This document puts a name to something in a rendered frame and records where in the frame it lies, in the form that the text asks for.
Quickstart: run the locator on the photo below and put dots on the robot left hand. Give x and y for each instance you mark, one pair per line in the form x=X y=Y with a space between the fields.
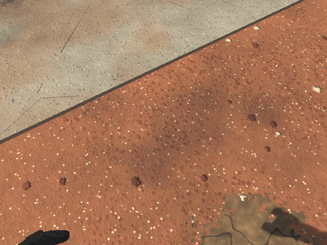
x=46 y=238

